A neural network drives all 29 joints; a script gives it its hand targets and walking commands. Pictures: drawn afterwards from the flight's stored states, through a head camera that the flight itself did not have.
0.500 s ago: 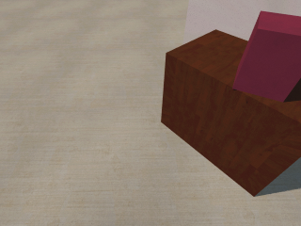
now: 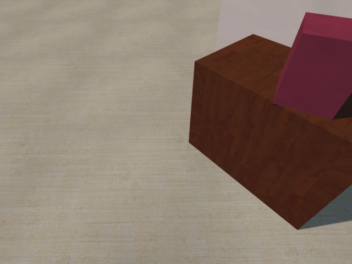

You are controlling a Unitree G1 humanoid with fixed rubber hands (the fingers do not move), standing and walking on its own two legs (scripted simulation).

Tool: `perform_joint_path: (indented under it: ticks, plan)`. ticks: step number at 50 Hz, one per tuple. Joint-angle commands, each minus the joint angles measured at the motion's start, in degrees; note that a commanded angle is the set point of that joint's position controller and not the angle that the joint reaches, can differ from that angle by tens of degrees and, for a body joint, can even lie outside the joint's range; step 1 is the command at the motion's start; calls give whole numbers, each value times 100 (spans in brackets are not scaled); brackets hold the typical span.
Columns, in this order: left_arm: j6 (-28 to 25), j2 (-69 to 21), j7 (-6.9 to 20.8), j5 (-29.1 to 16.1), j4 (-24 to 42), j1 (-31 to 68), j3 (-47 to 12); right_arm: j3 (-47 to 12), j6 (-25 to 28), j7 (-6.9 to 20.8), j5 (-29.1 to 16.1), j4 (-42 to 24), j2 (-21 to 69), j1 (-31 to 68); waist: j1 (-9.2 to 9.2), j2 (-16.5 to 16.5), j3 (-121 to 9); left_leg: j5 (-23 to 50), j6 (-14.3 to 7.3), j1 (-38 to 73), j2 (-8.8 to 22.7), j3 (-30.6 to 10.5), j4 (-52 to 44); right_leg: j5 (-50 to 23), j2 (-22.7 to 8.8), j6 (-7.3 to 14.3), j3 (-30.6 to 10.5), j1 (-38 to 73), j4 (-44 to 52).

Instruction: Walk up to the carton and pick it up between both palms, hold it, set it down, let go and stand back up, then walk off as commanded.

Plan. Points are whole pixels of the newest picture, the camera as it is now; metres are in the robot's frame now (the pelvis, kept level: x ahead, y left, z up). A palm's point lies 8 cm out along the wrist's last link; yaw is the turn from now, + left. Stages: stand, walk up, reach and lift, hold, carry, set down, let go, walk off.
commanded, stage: stand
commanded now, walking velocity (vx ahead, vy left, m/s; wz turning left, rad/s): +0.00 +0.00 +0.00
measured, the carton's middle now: (319, 65) +0.85 -0.55 +0.04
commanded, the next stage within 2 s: walk up in 0.92 s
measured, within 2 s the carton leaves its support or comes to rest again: neither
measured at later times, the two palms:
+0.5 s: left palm out of the picture +0.09 +0.31 -0.11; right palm out of the picture +0.08 -0.32 -0.11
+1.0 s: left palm out of the picture +0.09 +0.31 -0.11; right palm out of the picture +0.09 -0.32 -0.10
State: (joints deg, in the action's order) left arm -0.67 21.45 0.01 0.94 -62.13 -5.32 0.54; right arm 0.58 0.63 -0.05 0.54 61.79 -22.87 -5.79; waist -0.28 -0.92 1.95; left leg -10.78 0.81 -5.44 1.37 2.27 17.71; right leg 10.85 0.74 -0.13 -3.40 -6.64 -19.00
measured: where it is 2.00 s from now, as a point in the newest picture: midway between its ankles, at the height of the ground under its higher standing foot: outside the picture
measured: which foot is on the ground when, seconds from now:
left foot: down 0.00-1.00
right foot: down 0.00-1.00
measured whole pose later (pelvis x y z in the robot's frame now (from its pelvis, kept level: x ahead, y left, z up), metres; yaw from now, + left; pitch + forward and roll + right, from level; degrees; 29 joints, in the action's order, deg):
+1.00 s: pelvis +0.00 +0.00 +0.00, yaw +0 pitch -2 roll +0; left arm -0.6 21.6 -0.4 0.7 -62.8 -6.0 0.8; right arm 1.1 0.7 0.0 0.5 61.2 -23.4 -5.6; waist -0.2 -0.3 2.0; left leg -10.8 0.7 -4.5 1.5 2.4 17.1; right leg 10.5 0.9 -0.1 -3.5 -5.4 -17.6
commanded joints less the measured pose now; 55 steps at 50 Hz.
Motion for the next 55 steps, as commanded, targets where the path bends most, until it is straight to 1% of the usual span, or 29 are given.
perform_joint_path:
  ticks: [1,3,5,6,8,9,11,13,15,16,17,21,22,24,25,26,31,32,36,38,40,42,46,48,49,51,53,54,55]
  plan:
    - [-25,900,-86,44,261,172,194,245,97,-96,-25,-295,-903,146,-111,345,-46,1047,-238,242,725,-559,-80,-1653,-726,190,-401,-308,226]
    - [-54,1191,-114,46,276,205,246,228,70,-78,28,-279,-897,194,-41,-18,-334,663,-250,159,650,-578,-161,-1181,-673,148,-401,62,231]
    - [-25,1213,-91,31,326,508,282,207,34,-70,90,-295,-937,261,-59,313,-263,625,-201,10,660,-578,-315,-931,-673,85,-377,-32,169]
    - [-58,1169,-81,35,319,293,275,216,42,-34,-11,-268,-955,182,-30,-146,-267,423,-179,201,679,-532,-289,-762,-724,135,-498,-228,292]
    - [-91,1310,-53,12,280,243,272,187,38,-3,-9,-310,-883,348,-24,-30,-417,369,-207,178,642,-518,-275,-826,-715,148,-520,-69,228]
    - [-117,1121,-41,-32,208,203,270,206,92,-36,16,-305,-907,401,113,66,-272,389,-311,-87,711,-637,-268,-823,-775,210,-597,21,319]
    - [-90,1102,3,9,203,379,225,221,57,-17,0,-111,-1110,146,-11,273,-414,586,-230,242,670,-626,-263,-805,-761,182,-608,-89,236]
    - [-91,1006,-57,-5,282,215,234,214,85,-36,35,-274,-873,348,75,13,-385,519,-274,168,717,-679,-281,-826,-734,151,-565,-50,246]
    - [-68,1131,-94,38,225,327,210,200,91,-18,-11,-287,-1022,133,-90,352,-219,826,-186,223,664,-602,-177,-1143,-718,145,-500,-241,322]
    - [-41,890,-63,-23,315,305,207,289,128,-52,-64,-235,-1103,173,-67,113,-361,747,-218,349,691,-557,-186,-991,-775,193,-660,-296,244]
    - [-74,1035,-66,38,267,270,224,239,152,-47,-18,-292,-979,332,-22,160,-369,817,-205,293,705,-587,-172,-987,-719,155,-384,-131,365]
    - [-99,1112,-57,-36,200,175,210,191,99,-63,27,-283,-861,209,-30,-4,-271,696,-265,104,748,-629,-284,-1074,-821,185,-596,26,294]
    - [-109,1259,-47,2,211,296,256,219,52,-79,19,-248,-918,155,17,271,-140,586,-195,103,697,-509,-319,-1076,-762,154,-534,-74,227]
    - [-79,972,-39,-24,204,51,152,229,90,-78,36,-266,-991,210,-13,-135,-91,456,-232,101,668,-645,-359,-996,-855,227,-631,-62,370]
    - [-45,1036,-29,32,306,248,257,295,110,-96,-11,-295,-1144,228,-54,-65,-231,444,-196,137,654,-542,-278,-984,-777,236,-611,-100,413]
    - [-53,1145,-59,-28,269,173,230,250,71,-49,-40,-289,-1076,289,87,-120,-402,461,-197,237,733,-619,-261,-872,-776,224,-592,18,378]
    - [-88,1048,-92,18,256,46,183,224,105,-34,-23,-367,-870,274,-34,247,-360,802,-234,210,691,-590,-176,-1431,-773,181,-520,32,283]
    - [-53,1250,-69,15,204,200,261,251,41,-44,-15,-237,-1037,113,-63,364,-273,588,-195,208,648,-565,-231,-1055,-764,172,-482,-85,286]
    - [-52,1080,-45,-60,191,179,189,205,65,-23,3,-348,-993,427,9,-120,-293,791,-295,342,747,-634,-195,-809,-742,159,-494,-255,297]
    - [-109,920,-28,-30,254,175,165,261,82,-46,5,-300,-1070,256,35,223,-89,466,-329,-89,730,-713,-185,-849,-790,174,-577,-47,390]
    - [-103,1261,-66,-8,239,161,268,259,80,-55,19,-346,-1147,210,-19,6,-183,482,-252,106,640,-628,-317,-987,-759,206,-642,-89,322]
    - [-92,1039,-79,17,224,-77,195,278,76,13,7,-277,-995,140,-9,365,-382,567,-274,416,752,-691,-163,-1127,-672,107,-431,-121,384]
    - [-64,1119,-96,-26,216,128,204,228,106,-13,-26,-406,-935,266,-87,-266,-399,867,-298,416,714,-535,-214,-1298,-759,178,-592,-40,306]
    - [-66,1353,-105,-51,224,155,280,246,69,-75,1,-292,-1159,235,62,-19,-322,769,-250,280,654,-509,-228,-1184,-727,193,-532,-20,344]
    - [-83,1311,-117,16,261,226,278,275,76,-75,56,-269,-989,168,-26,223,-23,464,-246,205,684,-594,-388,-967,-702,179,-544,-167,354]
    - [-100,1058,-47,25,256,161,213,228,53,-72,64,-317,-1038,370,50,-33,-291,854,-194,342,686,-456,-210,-1292,-702,89,-487,-65,331]
    - [-95,1189,-78,27,262,305,263,211,91,-60,-35,-316,-942,334,-43,130,-410,1058,-225,299,711,-573,-244,-1536,-681,96,-549,74,259]
    - [-71,1230,-86,-33,202,181,293,172,47,-53,24,-328,-913,329,38,-88,-290,920,-221,241,681,-418,-286,-1442,-766,113,-634,54,326]
    - [-74,1155,-81,15,227,215,218,169,37,-45,14,-325,-843,213,-79,-214,-284,786,-151,312,696,-399,-298,-1324,-749,190,-651,-69,223]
